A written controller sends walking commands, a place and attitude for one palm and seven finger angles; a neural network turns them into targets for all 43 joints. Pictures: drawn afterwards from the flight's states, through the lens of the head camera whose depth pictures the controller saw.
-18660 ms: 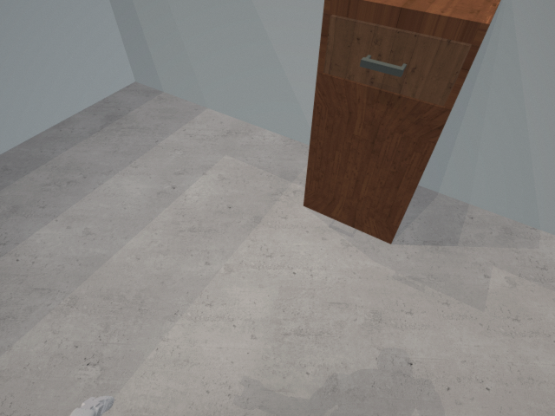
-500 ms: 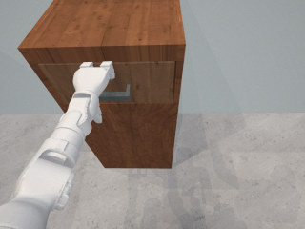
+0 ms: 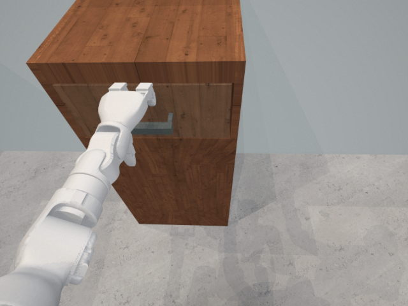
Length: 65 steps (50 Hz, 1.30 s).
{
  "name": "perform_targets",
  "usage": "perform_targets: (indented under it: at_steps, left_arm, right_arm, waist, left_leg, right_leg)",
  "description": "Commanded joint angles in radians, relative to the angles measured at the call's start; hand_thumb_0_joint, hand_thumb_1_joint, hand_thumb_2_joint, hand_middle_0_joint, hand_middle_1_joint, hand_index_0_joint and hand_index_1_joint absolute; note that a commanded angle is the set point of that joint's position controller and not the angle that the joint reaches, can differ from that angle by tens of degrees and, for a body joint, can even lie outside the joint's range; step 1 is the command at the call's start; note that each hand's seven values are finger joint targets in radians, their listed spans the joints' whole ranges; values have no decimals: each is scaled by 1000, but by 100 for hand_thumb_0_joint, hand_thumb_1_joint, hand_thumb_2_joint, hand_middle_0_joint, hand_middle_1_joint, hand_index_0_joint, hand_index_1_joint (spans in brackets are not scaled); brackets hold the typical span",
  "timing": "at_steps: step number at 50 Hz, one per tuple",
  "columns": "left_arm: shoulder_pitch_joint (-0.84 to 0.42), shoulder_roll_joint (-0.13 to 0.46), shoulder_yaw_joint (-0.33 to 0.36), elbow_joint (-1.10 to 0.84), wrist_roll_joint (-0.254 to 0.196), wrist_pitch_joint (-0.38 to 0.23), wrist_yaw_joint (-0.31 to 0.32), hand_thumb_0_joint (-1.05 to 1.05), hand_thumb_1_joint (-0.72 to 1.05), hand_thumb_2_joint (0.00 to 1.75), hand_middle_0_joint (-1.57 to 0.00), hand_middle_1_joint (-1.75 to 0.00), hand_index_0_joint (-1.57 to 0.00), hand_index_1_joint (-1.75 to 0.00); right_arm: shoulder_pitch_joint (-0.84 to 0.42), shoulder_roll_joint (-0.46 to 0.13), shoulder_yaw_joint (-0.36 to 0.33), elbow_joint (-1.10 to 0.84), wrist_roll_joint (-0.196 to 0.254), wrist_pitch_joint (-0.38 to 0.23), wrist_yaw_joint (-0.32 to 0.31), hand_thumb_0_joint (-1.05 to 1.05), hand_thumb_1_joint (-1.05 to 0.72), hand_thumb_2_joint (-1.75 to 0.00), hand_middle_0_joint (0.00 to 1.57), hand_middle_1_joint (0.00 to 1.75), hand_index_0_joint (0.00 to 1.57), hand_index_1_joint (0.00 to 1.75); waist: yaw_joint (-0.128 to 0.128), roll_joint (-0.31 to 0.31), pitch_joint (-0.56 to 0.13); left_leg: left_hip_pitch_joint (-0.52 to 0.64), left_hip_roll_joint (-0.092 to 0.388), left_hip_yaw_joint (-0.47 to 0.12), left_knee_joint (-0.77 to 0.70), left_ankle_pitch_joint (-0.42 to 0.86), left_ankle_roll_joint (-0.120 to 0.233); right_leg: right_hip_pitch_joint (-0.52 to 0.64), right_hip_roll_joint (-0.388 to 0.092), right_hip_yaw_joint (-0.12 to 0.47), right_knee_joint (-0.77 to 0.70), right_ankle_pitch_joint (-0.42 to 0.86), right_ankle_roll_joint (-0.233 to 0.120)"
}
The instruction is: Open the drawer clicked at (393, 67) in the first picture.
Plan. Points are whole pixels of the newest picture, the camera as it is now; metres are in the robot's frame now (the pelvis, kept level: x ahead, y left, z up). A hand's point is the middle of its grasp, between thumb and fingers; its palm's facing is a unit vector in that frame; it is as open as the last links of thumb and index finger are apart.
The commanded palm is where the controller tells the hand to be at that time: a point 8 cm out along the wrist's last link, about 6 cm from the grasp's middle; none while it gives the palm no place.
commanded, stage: re-aim the fingers above the handle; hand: left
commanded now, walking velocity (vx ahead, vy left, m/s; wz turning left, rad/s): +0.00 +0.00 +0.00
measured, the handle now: (147, 122) +0.52 +0.14 +0.03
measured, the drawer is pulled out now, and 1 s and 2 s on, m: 0.00 0.00 0.00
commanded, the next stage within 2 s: lower the fingers behind the handle in 1.70 s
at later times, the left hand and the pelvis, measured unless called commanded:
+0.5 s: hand (129, 122) +0.47 +0.16 +0.09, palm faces +0.05 -0.03 -1.00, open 13.8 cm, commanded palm +0.45 +0.17 +0.14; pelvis -0.01 +0.01 +0.00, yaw -1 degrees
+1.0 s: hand (127, 118) +0.48 +0.17 +0.09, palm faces +0.06 -0.01 -1.00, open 13.8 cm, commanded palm +0.45 +0.17 +0.14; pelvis -0.01 +0.01 +0.00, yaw -1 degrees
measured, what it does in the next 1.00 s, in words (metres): stands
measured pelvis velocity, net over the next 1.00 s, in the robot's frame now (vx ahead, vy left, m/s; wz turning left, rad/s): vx -0.01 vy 0.01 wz -0.02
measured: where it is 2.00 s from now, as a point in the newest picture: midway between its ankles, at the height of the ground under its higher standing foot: outside the picture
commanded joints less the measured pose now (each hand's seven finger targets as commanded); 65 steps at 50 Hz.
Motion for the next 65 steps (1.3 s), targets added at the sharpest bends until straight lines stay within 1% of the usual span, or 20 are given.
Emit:
perform_targets:
  at_steps: [1,6,12,17,21,22,25,28,30,35,39,42,45,49,50,52,55,58,62,65]
  left_arm:
    - [-481,221,105,-134,2,41,51,0,-50,30,-30,-120,-30,-120]
    - [-444,241,107,-76,-2,70,16,0,-50,30,-30,-120,-30,-120]
    - [-472,210,78,-180,-14,-9,-21,0,-50,30,-30,-120,-30,-120]
    - [-520,268,130,-201,-2,-48,28,0,-50,30,-30,-120,-30,-120]
    - [-554,252,120,-147,15,-12,78,0,-50,30,-30,-120,-30,-120]
    - [-553,296,158,-139,19,-3,86,0,-50,30,-30,-120,-30,-120]
    - [-541,210,92,-120,14,38,81,0,-50,30,-30,-120,-30,-120]
    - [-473,195,78,-59,2,73,41,0,-50,30,-30,-120,-30,-120]
    - [-487,121,18,-101,-12,74,12,0,-50,30,-30,-120,-30,-120]
    - [-487,154,46,-191,-19,15,-22,0,-50,30,-30,-120,-30,-120]
    - [-544,197,88,-227,6,-18,35,0,-50,30,-30,-120,-30,-120]
    - [-526,269,162,-192,26,7,90,0,-50,30,-30,-120,-30,-120]
    - [-526,253,142,-101,38,74,118,0,-50,30,-30,-120,-30,-120]
    - [-531,230,96,-41,22,139,66,0,-50,30,-30,-120,-30,-120]
    - [-518,185,59,-54,10,140,39,0,-50,30,-30,-120,-30,-120]
    - [-476,174,53,-81,-9,118,-9,0,-50,30,-30,-120,-30,-120]
    - [-452,143,31,-104,-21,85,-50,0,-50,30,-30,-120,-30,-120]
    - [-470,138,28,-221,-25,14,-53,0,-50,30,-30,-120,-30,-120]
    - [-485,262,140,-260,-2,-40,9,0,-50,30,-30,-120,-30,-120]
    - [-516,287,161,-200,21,-13,79,0,-50,30,-30,-120,-30,-120]
  right_arm:
    - [51,-123,-29,-74,1,-23,-6,0,-90,-90,20,30,20,30]
    - [43,-131,-22,-89,7,-20,-17,0,-90,-90,20,30,20,30]
    - [62,-129,-32,-103,5,-30,-24,0,-90,-90,20,30,20,30]
    - [76,-126,-34,-80,4,-45,-21,0,-90,-90,20,30,20,30]
    - [83,-124,-35,-58,2,-54,-13,0,-90,-90,20,30,20,30]
    - [83,-131,-34,-58,1,-54,-11,0,-90,-90,20,30,20,30]
    - [81,-125,-37,-61,0,-52,-3,0,-90,-90,20,30,20,30]
    - [76,-136,-33,-69,6,-40,-2,0,-90,-90,20,30,20,30]
    - [72,-134,-37,-79,9,-38,0,0,-90,-90,20,30,20,30]
    - [66,-130,-38,-93,5,-32,-9,0,-90,-90,20,30,20,30]
    - [62,-118,-32,-84,0,-42,-7,0,-90,-90,20,30,20,30]
    - [56,-117,-28,-74,-6,-42,-3,0,-90,-90,20,30,20,30]
    - [43,-117,-21,-62,-3,-43,-2,0,-90,-90,20,30,20,30]
    - [48,-133,-19,-67,6,-34,-10,0,-90,-90,20,30,20,30]
    - [49,-131,-24,-78,6,-33,-10,0,-90,-90,20,30,20,30]
    - [55,-134,-28,-89,9,-25,-12,0,-90,-90,20,30,20,30]
    - [46,-132,-23,-95,11,-17,-17,0,-90,-90,20,30,20,30]
    - [43,-124,-29,-111,6,-24,-17,0,-90,-90,20,30,20,30]
    - [43,-117,-29,-101,-1,-34,-21,0,-90,-90,20,30,20,30]
    - [38,-112,-23,-81,2,-46,-19,0,-90,-90,20,30,20,30]
  waist:
    - [-17,-82,-378]
    - [-12,-117,-352]
    - [-24,-86,-393]
    - [-24,-56,-367]
    - [-30,-32,-357]
    - [-19,-28,-376]
    - [-25,-22,-408]
    - [-26,-76,-389]
    - [-35,-73,-381]
    - [-29,-90,-377]
    - [-16,-42,-356]
    - [10,-34,-387]
    - [-4,-71,-344]
    - [-24,-100,-384]
    - [-25,-98,-411]
    - [-25,-103,-430]
    - [-31,-122,-349]
    - [-20,-68,-359]
    - [3,-68,-373]
    - [-1,-54,-327]
  left_leg:
    - [111,-26,25,-29,405,25]
    - [68,-26,41,-53,340,31]
    - [114,-27,30,-44,369,36]
    - [118,-25,18,-42,353,30]
    - [114,-22,18,-42,343,23]
    - [109,-23,18,-42,361,22]
    - [141,-18,24,-36,404,20]
    - [129,-15,27,-43,407,23]
    - [157,-12,22,-43,417,26]
    - [178,-14,9,-38,441,31]
    - [172,-13,-2,-38,447,21]
    - [153,-15,3,-39,461,10]
    - [108,-13,20,-54,382,13]
    - [114,-11,33,-62,366,21]
    - [134,-13,36,-56,385,25]
    - [157,-13,34,-52,430,28]
    - [146,-13,28,-58,400,33]
    - [168,-18,19,-50,420,34]
    - [141,-23,18,-43,413,29]
    - [94,-23,21,-53,346,21]
  right_leg:
    - [259,14,18,-38,410,-3]
    - [298,5,31,-60,391,5]
    - [297,8,34,-60,405,2]
    - [241,14,28,-59,334,-5]
    - [197,20,20,-53,304,-8]
    - [218,20,21,-48,312,-12]
    - [216,22,13,-42,354,-9]
    - [234,20,10,-47,373,-4]
    - [211,21,6,-55,366,-4]
    - [221,21,10,-54,381,-4]
    - [188,24,5,-39,345,-14]
    - [216,27,2,-28,344,-19]
    - [207,24,5,-41,316,-12]
    - [252,15,14,-55,349,-3]
    - [266,14,17,-58,374,0]
    - [292,13,17,-61,416,0]
    - [254,12,12,-69,398,2]
    - [247,13,19,-65,395,-4]
    - [271,15,26,-51,386,-9]
    - [233,16,24,-53,319,-9]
